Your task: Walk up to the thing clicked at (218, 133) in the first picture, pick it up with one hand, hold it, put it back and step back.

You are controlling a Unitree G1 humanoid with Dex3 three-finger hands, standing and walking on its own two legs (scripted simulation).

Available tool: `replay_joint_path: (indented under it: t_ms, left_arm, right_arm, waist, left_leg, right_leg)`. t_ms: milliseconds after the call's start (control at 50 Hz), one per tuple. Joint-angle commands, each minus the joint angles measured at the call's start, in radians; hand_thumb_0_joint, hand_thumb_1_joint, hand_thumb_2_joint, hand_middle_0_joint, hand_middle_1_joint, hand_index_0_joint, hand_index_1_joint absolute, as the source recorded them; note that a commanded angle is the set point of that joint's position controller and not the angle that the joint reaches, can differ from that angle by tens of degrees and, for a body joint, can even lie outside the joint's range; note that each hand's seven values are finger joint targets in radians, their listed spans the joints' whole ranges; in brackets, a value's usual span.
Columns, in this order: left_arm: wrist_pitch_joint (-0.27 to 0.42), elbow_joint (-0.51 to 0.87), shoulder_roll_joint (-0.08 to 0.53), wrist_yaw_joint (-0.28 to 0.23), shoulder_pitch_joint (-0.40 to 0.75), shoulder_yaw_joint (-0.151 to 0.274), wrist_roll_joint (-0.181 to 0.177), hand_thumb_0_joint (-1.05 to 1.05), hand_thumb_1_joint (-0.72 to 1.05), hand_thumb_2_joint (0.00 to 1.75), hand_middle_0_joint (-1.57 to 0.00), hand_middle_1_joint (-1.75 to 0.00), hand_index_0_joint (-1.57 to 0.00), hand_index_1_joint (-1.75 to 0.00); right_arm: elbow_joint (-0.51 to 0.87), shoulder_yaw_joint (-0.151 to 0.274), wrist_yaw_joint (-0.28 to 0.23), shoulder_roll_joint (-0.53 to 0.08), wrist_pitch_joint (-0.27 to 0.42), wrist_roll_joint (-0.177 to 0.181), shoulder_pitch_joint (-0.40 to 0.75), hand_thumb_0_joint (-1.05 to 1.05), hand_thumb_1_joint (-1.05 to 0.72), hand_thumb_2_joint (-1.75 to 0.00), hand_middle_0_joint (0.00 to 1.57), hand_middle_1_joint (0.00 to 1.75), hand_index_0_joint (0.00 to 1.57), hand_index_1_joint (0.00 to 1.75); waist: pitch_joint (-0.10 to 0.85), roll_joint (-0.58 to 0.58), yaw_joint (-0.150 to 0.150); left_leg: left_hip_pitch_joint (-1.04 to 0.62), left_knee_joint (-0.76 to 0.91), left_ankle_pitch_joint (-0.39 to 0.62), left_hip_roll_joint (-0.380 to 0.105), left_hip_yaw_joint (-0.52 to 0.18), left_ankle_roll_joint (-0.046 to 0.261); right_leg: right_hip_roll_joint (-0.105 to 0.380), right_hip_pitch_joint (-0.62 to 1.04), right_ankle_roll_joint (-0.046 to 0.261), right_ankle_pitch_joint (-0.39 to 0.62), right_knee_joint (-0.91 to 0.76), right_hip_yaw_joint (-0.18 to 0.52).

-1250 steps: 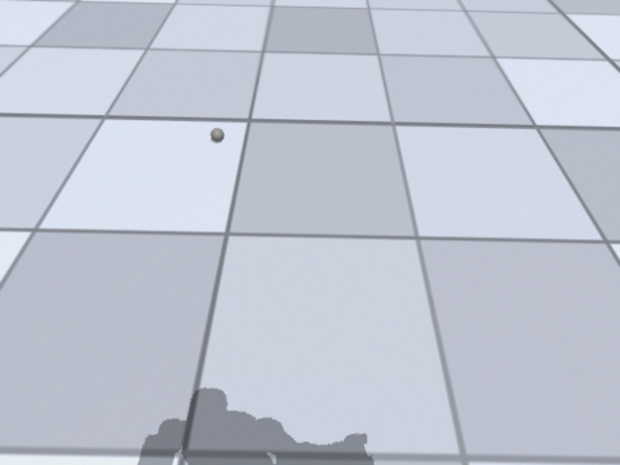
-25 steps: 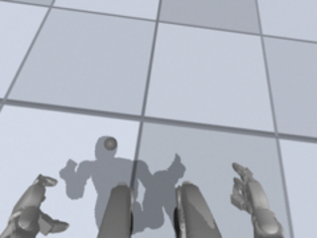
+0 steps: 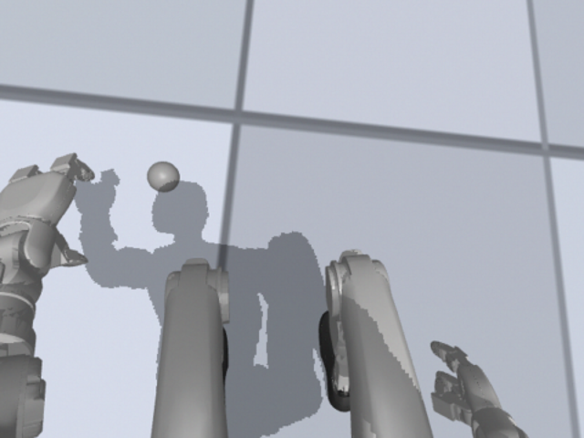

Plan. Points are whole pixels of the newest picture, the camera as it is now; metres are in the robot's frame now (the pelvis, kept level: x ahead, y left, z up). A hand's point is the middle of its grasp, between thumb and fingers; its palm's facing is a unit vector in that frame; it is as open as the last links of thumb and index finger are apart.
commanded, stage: rise first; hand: left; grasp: from above
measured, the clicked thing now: (163, 176) +0.54 +0.24 -0.38
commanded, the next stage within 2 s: approach in 1.02 s
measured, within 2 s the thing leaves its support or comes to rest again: neither
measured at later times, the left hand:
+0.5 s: hand (89, 192) +0.45 +0.32 -0.21, palm faces -0.46 -0.01 -0.89, open 13.2 cm
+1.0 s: hand (110, 181) +0.49 +0.30 -0.25, palm faces -0.45 -0.04 -0.89, open 13.7 cm
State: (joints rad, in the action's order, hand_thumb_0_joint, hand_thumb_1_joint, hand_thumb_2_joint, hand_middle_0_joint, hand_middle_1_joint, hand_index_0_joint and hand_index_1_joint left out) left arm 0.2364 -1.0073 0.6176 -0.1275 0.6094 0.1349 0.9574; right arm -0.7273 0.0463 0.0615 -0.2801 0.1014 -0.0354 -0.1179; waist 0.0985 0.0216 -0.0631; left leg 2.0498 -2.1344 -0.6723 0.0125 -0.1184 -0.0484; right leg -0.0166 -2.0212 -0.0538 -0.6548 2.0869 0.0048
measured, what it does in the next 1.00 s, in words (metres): lowers itself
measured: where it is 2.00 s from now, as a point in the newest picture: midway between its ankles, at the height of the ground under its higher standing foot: (276, 384)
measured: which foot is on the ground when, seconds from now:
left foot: down 0.00-1.00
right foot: down 0.00-1.00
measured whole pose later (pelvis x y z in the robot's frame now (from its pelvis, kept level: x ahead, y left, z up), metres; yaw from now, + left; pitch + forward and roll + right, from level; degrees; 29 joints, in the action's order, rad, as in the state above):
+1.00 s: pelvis +0.01 +0.02 -0.07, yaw -4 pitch +36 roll -9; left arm 0.26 -1.43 0.81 -0.40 0.96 0.15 1.31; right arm -0.73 -0.05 0.14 -0.27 0.03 -0.14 -0.15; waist 0.03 -0.01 -0.25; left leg 2.29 -2.37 -0.72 0.03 -0.16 -0.02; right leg -0.03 -2.22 -0.08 -0.69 2.27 -0.01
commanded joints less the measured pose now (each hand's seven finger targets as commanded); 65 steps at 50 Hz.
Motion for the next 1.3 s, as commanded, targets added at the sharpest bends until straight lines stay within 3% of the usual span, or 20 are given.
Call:
replay_joint_path:
  t_ms: [0,120,240,320,360,440,540,600,720,900,1080,1100,1140,1280]
  left_arm:
    - [0.045,0.069,0.385,-0.083,0.304,0.096,0.064,0.0,-0.42,0.93,-0.17,-0.94,-0.17,-0.94]
    - [0.047,-0.064,0.382,-0.154,0.385,0.055,0.178,0.0,-0.39,0.91,-0.21,-0.85,-0.2,-0.86]
    - [0.045,-0.134,0.381,-0.198,0.495,0.011,0.255,0.0,-0.37,0.88,-0.24,-0.8,-0.23,-0.81]
    - [0.047,-0.18,0.381,-0.22,0.522,0.003,0.289,0.0,-0.37,0.88,-0.24,-0.8,-0.23,-0.81]
    - [0.052,-0.164,0.417,-0.231,0.576,0.013,0.31,0.0,-0.38,0.88,-0.22,-0.83,-0.21,-0.83]
    - [0.054,-0.202,0.407,-0.251,0.589,0.006,0.342,0.0,-0.38,0.88,-0.21,-0.84,-0.21,-0.84]
    - [0.043,-0.252,0.414,-0.281,0.609,0.022,0.346,0.0,-0.4,0.88,-0.19,-0.88,-0.2,-0.88]
    - [0.034,-0.287,0.398,-0.29,0.627,0.003,0.358,0.0,-0.42,0.9,-0.19,-0.89,-0.19,-0.89]
    - [0.024,-0.295,0.42,-0.304,0.665,0.015,0.347,0.0,-0.46,0.93,-0.14,-0.95,-0.15,-0.95]
    - [0.013,-0.297,0.462,-0.313,0.621,0.053,0.333,0.0,-0.49,0.95,-0.12,-0.97,-0.13,-0.97]
    - [0.017,-0.299,0.488,-0.3,0.626,0.054,0.321,0.0,-0.55,1.0,-0.09,-1.01,-0.09,-1.01]
    - [0.017,-0.3,0.488,-0.3,0.631,0.053,0.321,0.0,-0.61,1.08,-0.08,-0.97,-0.04,-1.01]
    - [0.018,-0.306,0.458,-0.298,0.655,0.029,0.316,0.0,-0.53,0.97,-0.06,-1.05,-0.08,-1.03]
    - [0.036,-0.336,0.362,-0.313,0.85,-0.08,0.327,0.0,-0.53,0.98,-0.07,-1.06,-0.08,-1.05]
  right_arm:
    - [0.068,0.067,-0.006,-0.2,0.0,-0.013,-0.152,0.0,-0.88,-0.9,0.2,0.3,0.2,0.3]
    - [0.044,0.049,0.01,-0.215,-0.05,-0.026,-0.17,0.0,-0.89,-0.9,0.2,0.3,0.2,0.3]
    - [0.02,0.035,0.025,-0.222,-0.069,-0.047,-0.189,0.0,-0.9,-0.9,0.2,0.3,0.2,0.3]
    - [0.009,0.03,0.034,-0.233,-0.072,-0.061,-0.205,0.0,-0.9,-0.9,0.2,0.3,0.2,0.3]
    - [0.007,0.032,0.037,-0.238,-0.076,-0.064,-0.205,0.0,-0.9,-0.9,0.2,0.3,0.2,0.3]
    - [0.003,0.026,0.045,-0.24,-0.081,-0.077,-0.215,0.0,-0.91,-0.9,0.2,0.3,0.2,0.3]
    - [0.0,0.021,0.05,-0.247,-0.08,-0.089,-0.235,0.0,-0.91,-0.9,0.2,0.3,0.2,0.3]
    - [-0.004,0.01,0.055,-0.241,-0.078,-0.095,-0.235,0.0,-0.91,-0.9,0.2,0.3,0.2,0.3]
    - [0.001,0.002,0.062,-0.246,-0.072,-0.102,-0.243,0.0,-0.91,-0.9,0.2,0.3,0.2,0.3]
    - [0.004,-0.011,0.069,-0.246,-0.072,-0.107,-0.265,0.0,-0.91,-0.9,0.2,0.3,0.2,0.3]
    - [0.006,-0.028,0.074,-0.249,-0.079,-0.113,-0.263,0.0,-0.91,-0.9,0.2,0.3,0.2,0.3]
    - [0.007,-0.029,0.073,-0.251,-0.082,-0.112,-0.258,0.0,-0.91,-0.9,0.2,0.3,0.2,0.3]
    - [0.009,-0.034,0.075,-0.253,-0.081,-0.115,-0.261,0.0,-0.91,-0.9,0.2,0.3,0.2,0.3]
    - [-0.011,-0.053,0.071,-0.267,-0.066,-0.127,-0.289,0.0,-0.91,-0.9,0.2,0.3,0.2,0.3]
  waist:
    - [0.674,0.068,-0.014]
    - [0.614,0.163,-0.054]
    - [0.601,0.229,-0.095]
    - [0.613,0.236,-0.113]
    - [0.631,0.259,-0.114]
    - [0.647,0.273,-0.131]
    - [0.65,0.279,-0.143]
    - [0.626,0.295,-0.16]
    - [0.631,0.291,-0.177]
    - [0.655,0.275,-0.176]
    - [0.638,0.275,-0.185]
    - [0.635,0.276,-0.185]
    - [0.623,0.29,-0.205]
    - [0.578,0.269,-0.302]
  left_leg:
    - [-0.356,0.211,0.032,0.016,0.112,0.077]
    - [-0.375,0.199,0.032,0.018,0.079,0.068]
    - [-0.389,0.164,0.072,0.017,0.061,0.061]
    - [-0.396,0.14,0.114,0.017,0.056,0.06]
    - [-0.398,0.133,0.113,0.016,0.053,0.058]
    - [-0.403,0.113,0.131,0.016,0.052,0.059]
    - [-0.416,0.097,0.163,0.012,0.045,0.057]
    - [-0.4,0.091,0.156,0.012,0.042,0.058]
    - [-0.372,0.063,0.172,0.01,0.046,0.063]
    - [-0.354,0.014,0.233,0.011,0.068,0.07]
    - [-0.308,-0.014,0.218,0.012,0.073,0.076]
    - [-0.298,-0.014,0.207,0.011,0.073,0.075]
    - [-0.311,-0.015,0.208,0.009,0.064,0.072]
    - [-0.259,-0.053,0.159,0.005,0.054,0.079]
  right_leg:
    - [-0.012,0.344,0.075,0.0,-0.252,-0.082]
    - [-0.01,0.19,0.089,0.025,-0.167,-0.122]
    - [-0.002,0.111,0.09,0.078,-0.107,-0.135]
    - [0.001,0.095,0.087,0.115,-0.085,-0.137]
    - [0.001,0.078,0.087,0.117,-0.074,-0.139]
    - [0.001,0.07,0.085,0.135,-0.056,-0.143]
    - [0.005,0.052,0.08,0.161,-0.04,-0.145]
    - [0.001,0.026,0.082,0.157,-0.028,-0.148]
    - [-0.001,0.048,0.079,0.181,-0.018,-0.149]
    - [-0.004,0.108,0.076,0.241,-0.01,-0.143]
    - [-0.016,0.132,0.078,0.243,-0.013,-0.147]
    - [-0.017,0.124,0.078,0.231,-0.01,-0.15]
    - [-0.017,0.102,0.078,0.23,-0.003,-0.157]
    - [-0.031,0.087,0.075,0.215,-0.009,-0.177]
